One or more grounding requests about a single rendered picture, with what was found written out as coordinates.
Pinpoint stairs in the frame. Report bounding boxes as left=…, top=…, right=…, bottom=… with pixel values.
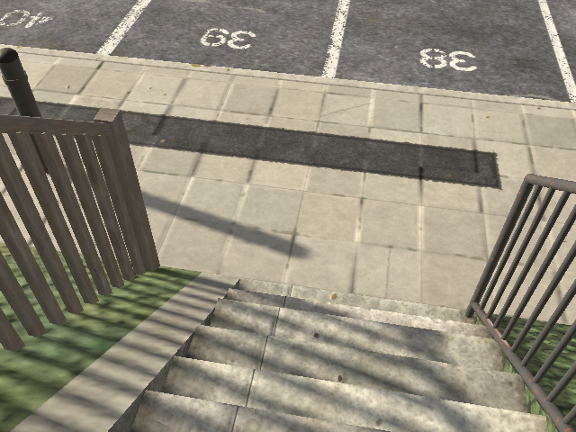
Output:
left=130, top=278, right=548, bottom=432

